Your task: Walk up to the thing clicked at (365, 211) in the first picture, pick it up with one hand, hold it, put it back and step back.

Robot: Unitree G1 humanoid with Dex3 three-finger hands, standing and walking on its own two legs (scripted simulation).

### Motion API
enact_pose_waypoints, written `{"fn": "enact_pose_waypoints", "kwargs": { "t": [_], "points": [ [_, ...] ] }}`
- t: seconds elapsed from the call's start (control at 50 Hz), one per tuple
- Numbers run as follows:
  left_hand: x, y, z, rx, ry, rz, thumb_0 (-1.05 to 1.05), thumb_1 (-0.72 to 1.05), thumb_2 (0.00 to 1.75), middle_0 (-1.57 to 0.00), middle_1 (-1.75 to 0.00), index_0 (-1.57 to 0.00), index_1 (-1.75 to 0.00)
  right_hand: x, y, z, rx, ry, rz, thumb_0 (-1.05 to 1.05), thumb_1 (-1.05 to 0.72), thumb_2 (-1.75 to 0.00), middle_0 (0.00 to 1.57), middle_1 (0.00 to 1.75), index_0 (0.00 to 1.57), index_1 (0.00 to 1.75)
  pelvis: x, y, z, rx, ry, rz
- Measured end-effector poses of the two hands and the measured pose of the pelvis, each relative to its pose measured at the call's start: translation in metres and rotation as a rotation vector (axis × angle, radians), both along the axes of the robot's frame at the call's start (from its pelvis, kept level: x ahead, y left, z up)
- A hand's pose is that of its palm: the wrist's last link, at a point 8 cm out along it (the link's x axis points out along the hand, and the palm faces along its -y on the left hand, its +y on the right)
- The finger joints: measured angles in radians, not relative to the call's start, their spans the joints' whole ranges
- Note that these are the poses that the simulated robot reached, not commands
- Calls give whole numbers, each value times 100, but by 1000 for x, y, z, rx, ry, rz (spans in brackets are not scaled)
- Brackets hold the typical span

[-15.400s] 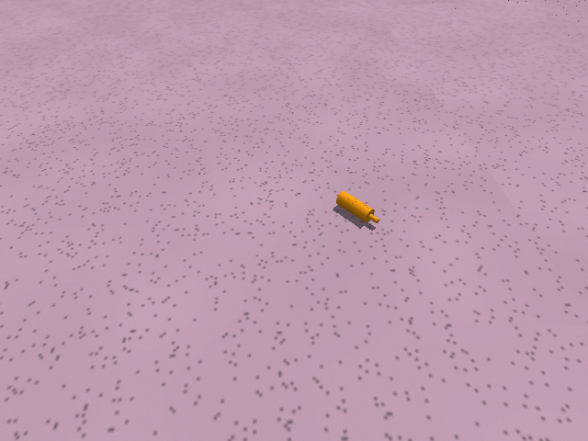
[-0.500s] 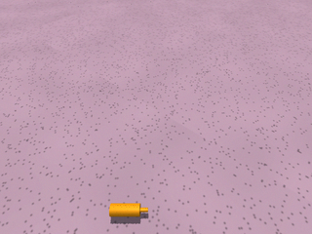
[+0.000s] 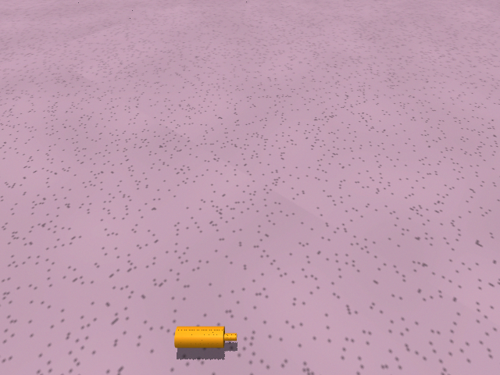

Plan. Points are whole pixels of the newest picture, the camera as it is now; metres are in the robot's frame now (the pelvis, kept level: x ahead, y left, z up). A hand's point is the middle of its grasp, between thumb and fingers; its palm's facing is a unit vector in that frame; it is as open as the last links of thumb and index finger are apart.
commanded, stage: stand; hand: left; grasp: from above
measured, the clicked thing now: (206, 336) +0.41 +0.19 -0.75
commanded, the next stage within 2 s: rise first in 0.82 s
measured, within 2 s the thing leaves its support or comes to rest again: neither
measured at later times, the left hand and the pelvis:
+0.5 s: hand out of the picture +0.07 +0.25 -0.16, palm faces -0.03 -0.94 -0.34, open 7.3 cm; pelvis +0.00 +0.00 +0.00, yaw +0 degrees
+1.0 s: hand out of the picture +0.08 +0.25 -0.16, palm faces +0.03 -0.94 -0.34, open 7.4 cm; pelvis -0.01 +0.00 +0.00, yaw +1 degrees
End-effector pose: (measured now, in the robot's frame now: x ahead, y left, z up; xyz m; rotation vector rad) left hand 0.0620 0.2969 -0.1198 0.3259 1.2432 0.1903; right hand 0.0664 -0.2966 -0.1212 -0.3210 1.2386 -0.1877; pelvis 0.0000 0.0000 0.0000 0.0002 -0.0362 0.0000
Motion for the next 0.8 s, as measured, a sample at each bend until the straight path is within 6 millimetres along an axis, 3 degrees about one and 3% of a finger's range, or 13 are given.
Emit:
{"fn": "enact_pose_waypoints", "kwargs": {
  "t": [0.8],
  "points": [
    [-7, 4, -1, -2, 6, 6, 0, 91, 90, -21, -30, -21, -30, -5, 4, 0, -2, 7, 1, 0, -90, -90, 20, 29, 20, 30, -3, 3, 0, -1, -1, 4]
  ]
}}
